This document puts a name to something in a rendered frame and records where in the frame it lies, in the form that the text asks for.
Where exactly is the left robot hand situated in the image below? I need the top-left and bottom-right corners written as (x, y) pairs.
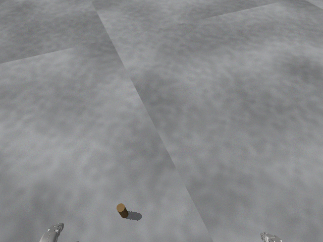
top-left (39, 223), bottom-right (79, 242)

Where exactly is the can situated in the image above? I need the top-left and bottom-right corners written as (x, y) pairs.
top-left (117, 203), bottom-right (128, 218)

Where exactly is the right robot hand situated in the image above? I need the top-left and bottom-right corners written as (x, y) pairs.
top-left (260, 232), bottom-right (282, 242)

